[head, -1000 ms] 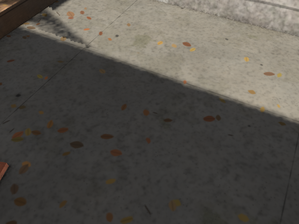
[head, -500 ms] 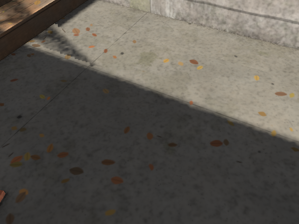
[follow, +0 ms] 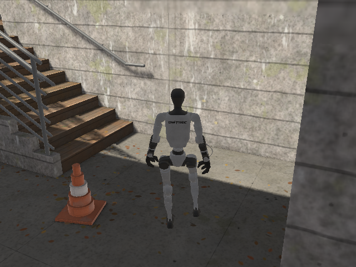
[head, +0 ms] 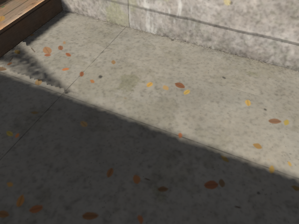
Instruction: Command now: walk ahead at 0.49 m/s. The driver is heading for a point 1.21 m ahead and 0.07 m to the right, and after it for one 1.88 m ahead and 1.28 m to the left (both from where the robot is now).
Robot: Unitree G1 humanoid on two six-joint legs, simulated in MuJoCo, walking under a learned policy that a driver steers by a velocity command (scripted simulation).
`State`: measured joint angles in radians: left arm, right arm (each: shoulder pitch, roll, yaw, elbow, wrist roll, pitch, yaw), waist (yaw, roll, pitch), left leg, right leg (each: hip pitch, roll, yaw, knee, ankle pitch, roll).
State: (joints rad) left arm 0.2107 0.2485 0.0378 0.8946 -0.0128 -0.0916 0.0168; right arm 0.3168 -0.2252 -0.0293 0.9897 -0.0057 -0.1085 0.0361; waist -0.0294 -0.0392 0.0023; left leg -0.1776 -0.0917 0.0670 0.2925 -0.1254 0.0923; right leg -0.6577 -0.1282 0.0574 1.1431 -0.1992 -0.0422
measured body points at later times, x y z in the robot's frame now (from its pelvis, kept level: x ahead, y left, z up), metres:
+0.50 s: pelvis +0.28 -0.08 +0.00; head +0.29 -0.10 +0.45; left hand +0.33 +0.18 -0.12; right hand +0.36 -0.35 -0.14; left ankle +0.27 +0.08 -0.66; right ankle +0.30 -0.16 -0.74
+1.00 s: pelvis +0.55 -0.01 -0.01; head +0.58 +0.00 +0.44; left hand +0.58 +0.25 -0.16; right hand +0.67 -0.27 -0.13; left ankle +0.61 +0.07 -0.74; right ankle +0.44 -0.16 -0.65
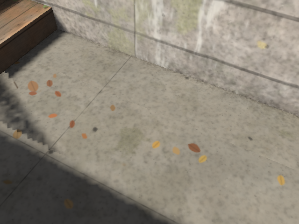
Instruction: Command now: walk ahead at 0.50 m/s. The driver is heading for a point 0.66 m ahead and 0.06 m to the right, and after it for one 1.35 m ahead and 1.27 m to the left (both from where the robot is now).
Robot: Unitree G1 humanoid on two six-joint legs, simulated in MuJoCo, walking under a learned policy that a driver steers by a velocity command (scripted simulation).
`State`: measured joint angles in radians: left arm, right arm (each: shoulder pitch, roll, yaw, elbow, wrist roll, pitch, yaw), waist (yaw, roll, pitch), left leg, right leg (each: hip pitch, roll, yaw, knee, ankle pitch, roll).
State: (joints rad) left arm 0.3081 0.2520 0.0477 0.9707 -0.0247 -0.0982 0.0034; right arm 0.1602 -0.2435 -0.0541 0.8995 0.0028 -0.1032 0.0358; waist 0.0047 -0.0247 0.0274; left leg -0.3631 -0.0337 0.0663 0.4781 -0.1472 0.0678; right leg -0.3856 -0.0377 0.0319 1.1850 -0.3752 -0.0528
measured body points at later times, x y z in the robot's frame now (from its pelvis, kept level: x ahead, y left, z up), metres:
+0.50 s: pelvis +0.27 -0.06 -0.01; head +0.31 -0.06 +0.44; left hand +0.47 +0.19 -0.11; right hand +0.24 -0.32 -0.16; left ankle +0.09 +0.08 -0.68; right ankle +0.38 -0.15 -0.73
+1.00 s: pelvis +0.53 -0.03 -0.01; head +0.56 -0.02 +0.44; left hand +0.52 +0.25 -0.16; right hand +0.74 -0.26 -0.12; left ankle +0.67 +0.07 -0.74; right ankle +0.39 -0.15 -0.73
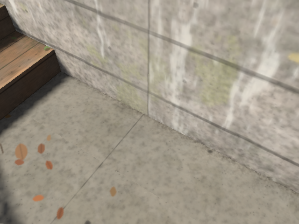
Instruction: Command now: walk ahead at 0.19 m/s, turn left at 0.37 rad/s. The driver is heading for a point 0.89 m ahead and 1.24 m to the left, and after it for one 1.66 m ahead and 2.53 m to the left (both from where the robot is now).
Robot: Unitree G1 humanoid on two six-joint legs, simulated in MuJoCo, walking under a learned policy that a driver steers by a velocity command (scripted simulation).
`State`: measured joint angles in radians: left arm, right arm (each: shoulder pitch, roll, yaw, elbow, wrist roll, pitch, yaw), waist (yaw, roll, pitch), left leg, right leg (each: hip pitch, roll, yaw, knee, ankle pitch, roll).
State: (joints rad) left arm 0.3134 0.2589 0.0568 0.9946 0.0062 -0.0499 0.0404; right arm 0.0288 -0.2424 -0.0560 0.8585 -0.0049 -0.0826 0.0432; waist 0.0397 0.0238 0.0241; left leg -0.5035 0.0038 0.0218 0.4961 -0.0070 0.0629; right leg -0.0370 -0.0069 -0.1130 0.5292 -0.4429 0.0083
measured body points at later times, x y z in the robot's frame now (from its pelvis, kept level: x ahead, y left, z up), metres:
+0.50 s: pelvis +0.09 -0.02 +0.01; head +0.12 -0.02 +0.46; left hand +0.13 +0.30 -0.09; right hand +0.31 -0.25 -0.10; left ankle +0.13 +0.09 -0.71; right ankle +0.15 -0.13 -0.72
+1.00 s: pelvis +0.07 +0.02 +0.01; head +0.09 +0.07 +0.46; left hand +0.00 +0.34 -0.10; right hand +0.36 -0.13 -0.07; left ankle +0.03 +0.11 -0.72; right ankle +0.13 -0.12 -0.65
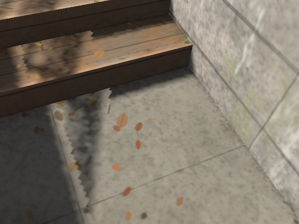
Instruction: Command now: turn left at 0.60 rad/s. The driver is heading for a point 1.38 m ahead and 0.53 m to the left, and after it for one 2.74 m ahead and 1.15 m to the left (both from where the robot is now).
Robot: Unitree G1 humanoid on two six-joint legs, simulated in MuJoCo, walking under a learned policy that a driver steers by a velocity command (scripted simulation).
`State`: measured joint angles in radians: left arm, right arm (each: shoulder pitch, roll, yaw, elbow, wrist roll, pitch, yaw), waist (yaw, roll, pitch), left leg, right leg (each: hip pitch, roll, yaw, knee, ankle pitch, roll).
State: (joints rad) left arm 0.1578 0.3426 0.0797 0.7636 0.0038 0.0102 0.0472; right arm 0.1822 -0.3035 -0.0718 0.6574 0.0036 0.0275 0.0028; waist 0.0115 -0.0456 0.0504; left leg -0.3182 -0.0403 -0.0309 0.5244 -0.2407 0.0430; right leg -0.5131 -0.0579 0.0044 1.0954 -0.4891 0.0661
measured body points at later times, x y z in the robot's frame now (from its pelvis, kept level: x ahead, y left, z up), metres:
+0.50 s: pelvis +0.06 -0.01 +0.01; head +0.07 -0.03 +0.46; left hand +0.06 +0.29 -0.08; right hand +0.29 -0.24 -0.09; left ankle +0.05 +0.13 -0.66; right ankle +0.05 -0.13 -0.74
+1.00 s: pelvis +0.25 +0.16 +0.00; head +0.27 +0.19 +0.45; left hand +0.21 +0.47 -0.10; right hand +0.49 +0.00 -0.09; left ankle +0.22 +0.23 -0.74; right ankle +0.35 +0.02 -0.65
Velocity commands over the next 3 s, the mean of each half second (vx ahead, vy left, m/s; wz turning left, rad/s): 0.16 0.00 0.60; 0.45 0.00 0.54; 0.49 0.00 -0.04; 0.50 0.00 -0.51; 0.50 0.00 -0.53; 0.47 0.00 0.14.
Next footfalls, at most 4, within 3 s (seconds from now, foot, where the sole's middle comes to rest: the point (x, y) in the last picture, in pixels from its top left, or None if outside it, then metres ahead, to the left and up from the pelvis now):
0.34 right None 0.09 -0.12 -0.77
0.80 left None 0.26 0.26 -0.77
1.32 right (88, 178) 0.64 0.28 -0.77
1.82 left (35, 148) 0.78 0.56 -0.77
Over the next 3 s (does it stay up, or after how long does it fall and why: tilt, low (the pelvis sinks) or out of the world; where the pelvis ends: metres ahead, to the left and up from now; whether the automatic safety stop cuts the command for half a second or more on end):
stays up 1.21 0.47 0.14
